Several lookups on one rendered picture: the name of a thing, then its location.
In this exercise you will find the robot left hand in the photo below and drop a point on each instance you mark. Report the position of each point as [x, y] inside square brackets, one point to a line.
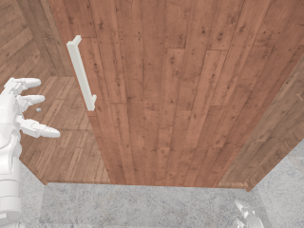
[12, 104]

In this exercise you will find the robot right hand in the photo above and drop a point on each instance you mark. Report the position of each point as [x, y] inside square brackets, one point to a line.
[250, 221]

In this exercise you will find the wardrobe door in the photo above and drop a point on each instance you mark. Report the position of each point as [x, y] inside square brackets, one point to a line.
[281, 119]
[180, 85]

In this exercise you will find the left robot forearm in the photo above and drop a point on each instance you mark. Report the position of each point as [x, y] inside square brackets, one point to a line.
[11, 205]

